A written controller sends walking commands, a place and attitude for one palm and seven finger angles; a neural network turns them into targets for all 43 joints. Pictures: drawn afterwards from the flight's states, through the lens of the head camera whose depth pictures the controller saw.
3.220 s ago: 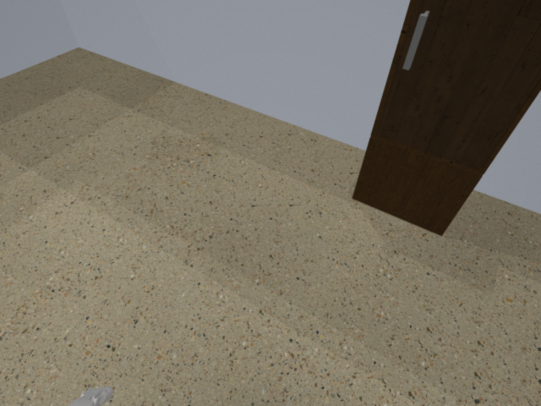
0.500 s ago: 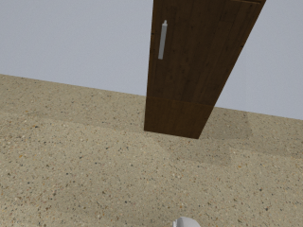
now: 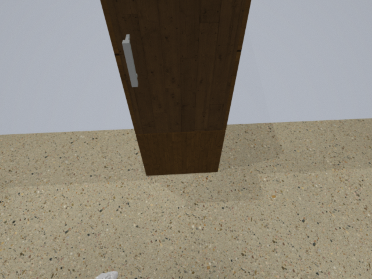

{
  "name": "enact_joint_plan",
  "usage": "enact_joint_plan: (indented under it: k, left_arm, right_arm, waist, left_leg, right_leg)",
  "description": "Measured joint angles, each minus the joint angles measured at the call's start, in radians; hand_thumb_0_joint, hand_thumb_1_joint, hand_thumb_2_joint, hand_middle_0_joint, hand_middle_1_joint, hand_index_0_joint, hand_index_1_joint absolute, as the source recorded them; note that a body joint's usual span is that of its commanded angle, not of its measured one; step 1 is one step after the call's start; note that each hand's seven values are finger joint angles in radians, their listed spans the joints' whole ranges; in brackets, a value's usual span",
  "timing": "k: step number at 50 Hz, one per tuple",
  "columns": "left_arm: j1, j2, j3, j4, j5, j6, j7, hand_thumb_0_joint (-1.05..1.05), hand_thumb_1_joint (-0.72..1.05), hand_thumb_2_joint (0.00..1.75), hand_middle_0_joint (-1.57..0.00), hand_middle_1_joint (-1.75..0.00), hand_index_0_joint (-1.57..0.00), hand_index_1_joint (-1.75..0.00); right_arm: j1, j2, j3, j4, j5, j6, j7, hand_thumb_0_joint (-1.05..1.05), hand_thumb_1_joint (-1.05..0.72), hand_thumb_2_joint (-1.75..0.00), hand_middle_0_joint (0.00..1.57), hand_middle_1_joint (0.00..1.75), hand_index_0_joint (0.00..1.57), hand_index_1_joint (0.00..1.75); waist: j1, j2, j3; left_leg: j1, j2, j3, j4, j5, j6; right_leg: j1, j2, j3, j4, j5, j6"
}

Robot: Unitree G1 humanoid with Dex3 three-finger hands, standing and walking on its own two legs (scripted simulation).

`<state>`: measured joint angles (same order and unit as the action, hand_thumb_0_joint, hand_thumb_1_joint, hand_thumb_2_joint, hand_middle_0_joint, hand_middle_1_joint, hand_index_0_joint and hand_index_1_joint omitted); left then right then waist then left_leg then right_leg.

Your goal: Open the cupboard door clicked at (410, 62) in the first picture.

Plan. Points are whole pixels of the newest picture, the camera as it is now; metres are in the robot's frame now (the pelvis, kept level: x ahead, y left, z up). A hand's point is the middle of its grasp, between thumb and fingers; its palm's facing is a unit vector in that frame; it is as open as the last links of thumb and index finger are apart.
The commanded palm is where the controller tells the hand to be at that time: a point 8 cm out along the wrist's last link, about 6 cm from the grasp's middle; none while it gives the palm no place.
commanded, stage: take the last steps up to it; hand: left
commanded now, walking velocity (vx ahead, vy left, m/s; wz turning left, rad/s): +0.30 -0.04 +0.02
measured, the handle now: (131, 61) +0.77 +0.17 +0.06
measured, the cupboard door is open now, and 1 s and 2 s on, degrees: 0 0 0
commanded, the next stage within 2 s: come to a stop and stand still in 0.40 s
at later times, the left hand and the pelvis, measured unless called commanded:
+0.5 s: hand out of the picture +0.13 +0.18 -0.18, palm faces +0.08 -0.99 -0.14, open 7.3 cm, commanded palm none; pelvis +0.16 +0.01 +0.00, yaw +0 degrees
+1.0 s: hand (125, 240) +0.25 +0.16 -0.15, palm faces +0.11 -0.96 -0.25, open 7.3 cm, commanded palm none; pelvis +0.18 -0.03 +0.00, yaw +3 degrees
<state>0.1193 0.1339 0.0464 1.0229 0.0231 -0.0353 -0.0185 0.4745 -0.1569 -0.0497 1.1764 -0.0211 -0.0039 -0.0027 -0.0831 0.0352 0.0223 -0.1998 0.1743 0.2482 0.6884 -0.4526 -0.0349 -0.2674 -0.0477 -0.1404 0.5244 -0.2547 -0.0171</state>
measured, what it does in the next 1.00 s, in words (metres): walks ahead: left foot, then right foot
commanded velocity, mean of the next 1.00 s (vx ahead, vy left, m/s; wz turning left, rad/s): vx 0.02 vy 0.03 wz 0.00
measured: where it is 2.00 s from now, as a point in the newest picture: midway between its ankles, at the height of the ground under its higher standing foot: outside the picture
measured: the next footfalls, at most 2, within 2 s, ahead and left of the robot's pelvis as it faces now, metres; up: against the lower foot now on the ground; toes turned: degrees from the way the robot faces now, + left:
left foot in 0.32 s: +0.24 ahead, +0.11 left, +0.00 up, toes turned +11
right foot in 0.72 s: +0.30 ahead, -0.14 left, +0.00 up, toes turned -5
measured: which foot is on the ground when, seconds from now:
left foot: up 0.00-0.30, down 0.32-0.74, up 0.76-1.00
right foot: down 0.00-0.34, up 0.36-0.70, down 0.72-1.00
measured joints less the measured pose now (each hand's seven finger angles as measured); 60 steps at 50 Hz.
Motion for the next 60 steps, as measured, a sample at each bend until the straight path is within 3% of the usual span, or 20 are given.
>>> enact_joint_plan:
  k: [3,5,10,15,17,20,22,24,29,34,37,39,41,44,47,51,56,57,60]
  left_arm:
    - [0.037,-0.014,0.014,0.001,-0.019,-0.032,0.023,-0.02,0.93,0.90,-0.21,-0.30,-0.21,-0.30]
    - [0.061,0.004,0.024,0.002,-0.016,-0.043,0.040,-0.04,0.95,0.90,-0.21,-0.30,-0.21,-0.30]
    - [0.143,0.038,0.014,0.058,0.001,-0.032,0.043,-0.04,0.95,0.90,-0.21,-0.30,-0.21,-0.30]
    - [0.227,0.042,0.004,0.110,0.000,-0.017,0.033,-0.02,0.93,0.90,-0.20,-0.30,-0.20,-0.30]
    - [0.259,0.041,0.003,0.124,-0.006,-0.008,0.029,-0.01,0.92,0.90,-0.20,-0.30,-0.20,-0.30]
    - [0.264,0.035,0.001,0.135,-0.012,0.019,0.022,0.00,0.92,0.90,-0.20,-0.30,-0.20,-0.30]
    - [0.250,0.030,0.002,0.132,-0.008,0.027,0.017,0.00,0.92,0.90,-0.20,-0.30,-0.20,-0.30]
    - [0.225,0.026,0.003,0.117,-0.004,0.026,0.013,0.00,0.91,0.90,-0.20,-0.30,-0.20,-0.30]
    - [0.163,0.014,0.002,0.069,-0.006,0.028,0.023,0.00,0.91,0.90,-0.20,-0.30,-0.20,-0.30]
    - [0.120,0.033,0.000,0.055,-0.007,0.042,0.043,0.01,0.94,0.90,-0.20,-0.30,-0.20,-0.30]
    - [0.111,0.034,-0.002,0.047,-0.002,0.036,0.045,0.01,0.94,0.90,-0.20,-0.30,-0.20,-0.30]
    - [0.094,0.020,-0.008,0.042,0.000,0.036,0.045,0.01,0.93,0.90,-0.20,-0.30,-0.20,-0.30]
    - [0.075,0.013,-0.008,0.029,-0.001,0.037,0.048,0.01,0.94,0.90,-0.20,-0.30,-0.20,-0.30]
    - [0.047,0.003,-0.005,0.004,-0.002,0.039,0.054,0.01,0.93,0.90,-0.20,-0.30,-0.21,-0.30]
    - [0.028,-0.002,-0.001,-0.018,-0.002,0.041,0.057,0.00,0.92,0.90,-0.21,-0.30,-0.21,-0.30]
    - [0.023,0.006,0.005,-0.037,0.006,0.045,0.056,0.00,0.91,0.90,-0.21,-0.30,-0.21,-0.30]
    - [0.054,0.035,0.015,-0.032,0.010,0.061,0.049,0.00,0.91,0.90,-0.21,-0.30,-0.21,-0.30]
    - [0.065,0.041,0.015,-0.025,0.006,0.067,0.048,0.00,0.91,0.90,-0.21,-0.30,-0.21,-0.30]
    - [0.099,0.061,0.020,0.009,-0.004,0.091,0.040,0.00,0.91,0.90,-0.20,-0.30,-0.21,-0.30]
  right_arm:
    - [-0.040,-0.007,-0.003,-0.004,0.000,0.023,0.004,0.01,-0.91,-0.90,0.20,0.30,0.20,0.30]
    - [-0.082,-0.010,-0.008,-0.027,-0.003,0.022,0.005,0.01,-0.91,-0.90,0.20,0.30,0.20,0.30]
    - [-0.220,-0.024,-0.019,-0.118,-0.005,0.003,0.011,0.01,-0.91,-0.90,0.20,0.30,0.19,0.30]
    - [-0.320,-0.021,-0.009,-0.176,-0.002,-0.024,0.022,0.01,-0.91,-0.90,0.19,0.30,0.19,0.30]
    - [-0.337,-0.016,-0.003,-0.187,-0.007,-0.043,0.021,0.01,-0.91,-0.90,0.19,0.30,0.19,0.30]
    - [-0.341,-0.005,0.009,-0.191,-0.008,-0.055,0.010,0.00,-0.91,-0.90,0.20,0.30,0.20,0.30]
    - [-0.324,0.002,0.014,-0.183,-0.005,-0.053,0.000,0.00,-0.91,-0.90,0.20,0.30,0.20,0.30]
    - [-0.299,0.009,0.010,-0.168,0.002,-0.056,-0.015,0.00,-0.92,-0.90,0.20,0.30,0.20,0.30]
    - [-0.237,-0.007,0.010,-0.118,0.005,-0.045,-0.027,-0.01,-0.95,-0.90,0.20,0.30,0.20,0.30]
    - [-0.200,0.016,0.017,-0.070,0.006,-0.010,-0.027,0.00,-0.93,-0.90,0.20,0.30,0.20,0.30]
    - [-0.193,0.022,0.010,-0.057,0.014,0.013,-0.023,0.00,-0.92,-0.90,0.20,0.30,0.20,0.30]
    - [-0.199,0.013,0.000,-0.064,0.018,0.031,-0.021,0.01,-0.92,-0.90,0.20,0.30,0.20,0.30]
    - [-0.211,0.008,-0.007,-0.071,0.019,0.051,-0.021,0.01,-0.91,-0.90,0.20,0.30,0.20,0.30]
    - [-0.236,-0.004,-0.015,-0.083,0.016,0.067,-0.018,0.01,-0.91,-0.90,0.20,0.30,0.20,0.30]
    - [-0.258,-0.019,-0.020,-0.101,0.013,0.075,-0.011,0.01,-0.91,-0.90,0.20,0.30,0.20,0.30]
    - [-0.281,-0.035,-0.023,-0.125,0.009,0.075,-0.002,0.01,-0.91,-0.90,0.20,0.30,0.20,0.30]
    - [-0.279,-0.042,-0.013,-0.155,0.011,0.043,0.003,0.01,-0.91,-0.90,0.20,0.30,0.20,0.30]
    - [-0.270,-0.044,-0.010,-0.160,0.009,0.032,0.001,0.01,-0.91,-0.90,0.20,0.30,0.20,0.30]
    - [-0.237,-0.019,0.002,-0.155,-0.004,0.024,-0.008,0.00,-0.91,-0.90,0.20,0.30,0.20,0.30]
  waist:
    - [0.032,0.004,-0.012]
    - [0.052,0.002,-0.020]
    - [0.065,0.000,-0.019]
    - [0.093,-0.018,0.005]
    - [0.102,-0.039,0.013]
    - [0.114,-0.062,0.027]
    - [0.110,-0.062,0.029]
    - [0.106,-0.062,0.036]
    - [0.094,-0.059,0.037]
    - [0.079,-0.065,0.046]
    - [0.078,-0.048,0.047]
    - [0.062,-0.012,0.052]
    - [0.062,0.002,0.057]
    - [0.074,0.012,0.066]
    - [0.083,0.013,0.067]
    - [0.100,-0.008,0.058]
    - [0.115,-0.049,0.022]
    - [0.112,-0.048,0.009]
    - [0.096,-0.074,-0.016]
  left_leg:
    - [-0.141,-0.027,-0.098,0.293,-0.034,0.013]
    - [-0.214,-0.037,-0.119,0.358,0.002,0.012]
    - [-0.298,-0.041,-0.122,0.220,0.103,0.005]
    - [-0.247,-0.063,-0.107,-0.006,0.195,0.023]
    - [-0.203,-0.084,-0.089,-0.065,0.265,0.046]
    - [-0.176,-0.096,-0.060,-0.026,0.196,0.095]
    - [-0.132,-0.106,-0.053,-0.075,0.191,0.095]
    - [-0.085,-0.119,-0.050,-0.146,0.216,0.091]
    - [-0.005,-0.139,-0.055,-0.260,0.247,0.084]
    - [0.022,-0.137,-0.061,-0.228,0.206,0.053]
    - [0.004,-0.119,-0.059,-0.146,0.149,0.026]
    - [-0.038,-0.116,-0.100,-0.055,0.045,0.020]
    - [-0.098,-0.136,-0.142,0.101,-0.045,0.017]
    - [-0.173,-0.163,-0.190,0.306,-0.053,0.006]
    - [-0.204,-0.170,-0.214,0.381,-0.023,-0.009]
    - [-0.172,-0.160,-0.219,0.285,-0.012,-0.013]
    - [-0.035,-0.147,-0.201,-0.052,0.040,0.009]
    - [-0.005,-0.144,-0.205,-0.133,0.078,0.017]
    - [0.008,-0.153,-0.198,-0.159,0.135,0.040]
  right_leg:
    - [0.054,0.013,-0.018,-0.019,-0.042,0.000]
    - [0.097,0.020,-0.026,-0.060,-0.041,0.002]
    - [0.177,0.033,-0.030,-0.116,-0.059,0.003]
    - [0.238,0.033,-0.027,-0.089,-0.133,0.028]
    - [0.221,0.010,-0.015,0.018,-0.199,0.036]
    - [0.066,0.003,0.055,0.413,-0.270,0.015]
    - [-0.036,-0.001,0.068,0.582,-0.223,0.013]
    - [-0.113,-0.017,0.075,0.624,-0.159,0.019]
    - [-0.186,-0.046,0.087,0.443,-0.067,0.042]
    - [-0.105,-0.040,0.082,0.144,0.010,0.052]
    - [-0.059,-0.025,0.077,0.055,0.057,0.021]
    - [-0.064,-0.015,0.056,0.071,0.024,-0.001]
    - [-0.067,-0.017,0.045,0.061,0.026,-0.012]
    - [-0.070,-0.020,0.039,0.026,0.058,-0.014]
    - [-0.075,-0.028,0.031,-0.006,0.089,-0.011]
    - [-0.086,-0.042,0.029,-0.035,0.127,0.000]
    - [-0.115,-0.051,0.040,-0.037,0.158,0.024]
    - [-0.131,-0.047,0.041,-0.013,0.137,0.032]
    - [-0.164,-0.023,0.098,0.119,-0.044,0.041]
